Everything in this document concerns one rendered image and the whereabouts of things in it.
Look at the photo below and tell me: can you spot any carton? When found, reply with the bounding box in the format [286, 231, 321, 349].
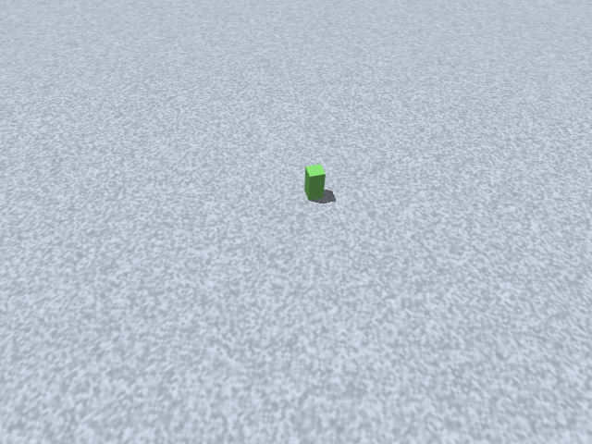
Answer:
[304, 164, 326, 201]

